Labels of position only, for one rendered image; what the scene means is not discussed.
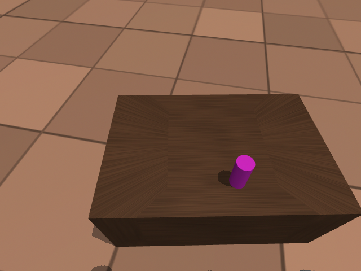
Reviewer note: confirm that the can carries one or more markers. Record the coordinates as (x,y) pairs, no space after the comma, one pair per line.
(241,172)

